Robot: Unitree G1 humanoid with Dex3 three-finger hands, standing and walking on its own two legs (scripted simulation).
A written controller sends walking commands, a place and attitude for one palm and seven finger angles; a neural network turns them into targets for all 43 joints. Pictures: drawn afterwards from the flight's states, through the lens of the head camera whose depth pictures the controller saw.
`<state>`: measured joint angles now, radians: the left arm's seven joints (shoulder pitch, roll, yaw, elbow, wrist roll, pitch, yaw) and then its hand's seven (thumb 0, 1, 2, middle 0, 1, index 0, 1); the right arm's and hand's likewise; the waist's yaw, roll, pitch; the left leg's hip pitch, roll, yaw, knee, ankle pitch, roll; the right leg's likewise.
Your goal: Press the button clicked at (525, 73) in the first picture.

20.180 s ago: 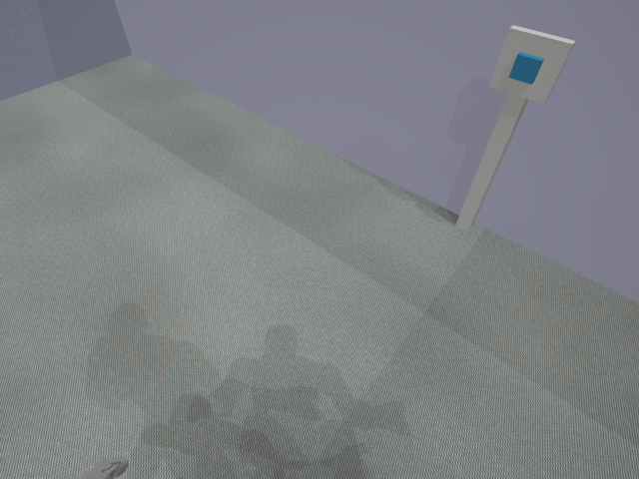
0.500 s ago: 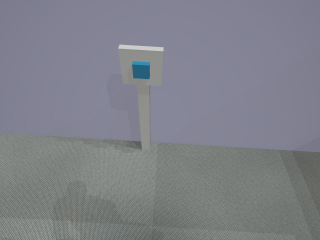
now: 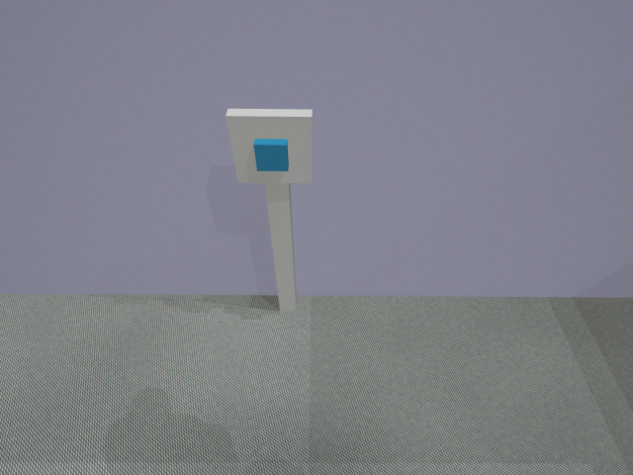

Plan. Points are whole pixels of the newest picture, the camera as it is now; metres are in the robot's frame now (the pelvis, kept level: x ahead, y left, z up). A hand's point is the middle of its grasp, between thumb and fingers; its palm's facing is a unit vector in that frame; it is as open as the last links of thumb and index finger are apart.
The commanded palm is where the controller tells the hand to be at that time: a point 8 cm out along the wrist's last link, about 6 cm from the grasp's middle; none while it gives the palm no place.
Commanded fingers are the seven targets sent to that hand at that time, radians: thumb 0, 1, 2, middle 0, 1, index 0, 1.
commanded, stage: let the arm hang, fingers relaxed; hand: left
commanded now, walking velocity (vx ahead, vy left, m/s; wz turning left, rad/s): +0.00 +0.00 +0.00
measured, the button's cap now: (271, 154) +0.76 +0.14 -0.04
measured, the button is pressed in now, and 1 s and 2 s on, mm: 0 0 0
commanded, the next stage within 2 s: stand and wait in 0.12 s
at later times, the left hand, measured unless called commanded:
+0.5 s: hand out of the picture -0.02 +0.15 -0.18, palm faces +0.04 -0.98 -0.18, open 7.4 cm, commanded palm none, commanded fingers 0.00 0.90 0.90 -0.20 -0.30 -0.20 -0.30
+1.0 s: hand out of the picture +0.01 +0.15 -0.18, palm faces +0.03 -0.98 -0.19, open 7.4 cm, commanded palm none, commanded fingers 0.00 0.90 0.90 -0.20 -0.30 -0.20 -0.30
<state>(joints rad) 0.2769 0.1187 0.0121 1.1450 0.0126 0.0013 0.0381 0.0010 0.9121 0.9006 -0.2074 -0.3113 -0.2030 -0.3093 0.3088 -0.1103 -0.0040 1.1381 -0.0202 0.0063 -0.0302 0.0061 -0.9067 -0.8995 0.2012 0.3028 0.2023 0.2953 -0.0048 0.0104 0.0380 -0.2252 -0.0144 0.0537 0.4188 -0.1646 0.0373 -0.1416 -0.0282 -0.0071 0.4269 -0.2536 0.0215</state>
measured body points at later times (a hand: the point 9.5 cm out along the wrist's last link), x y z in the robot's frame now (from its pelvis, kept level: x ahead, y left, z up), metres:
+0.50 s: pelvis +0.00 -0.01 +0.00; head +0.02 -0.01 +0.45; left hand -0.02 +0.20 -0.16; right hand -0.01 -0.22 -0.16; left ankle +0.04 +0.09 -0.74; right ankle -0.01 -0.13 -0.74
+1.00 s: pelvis +0.01 -0.02 +0.00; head +0.03 -0.02 +0.45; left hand +0.01 +0.20 -0.16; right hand +0.01 -0.23 -0.16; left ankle +0.04 +0.09 -0.74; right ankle -0.01 -0.13 -0.74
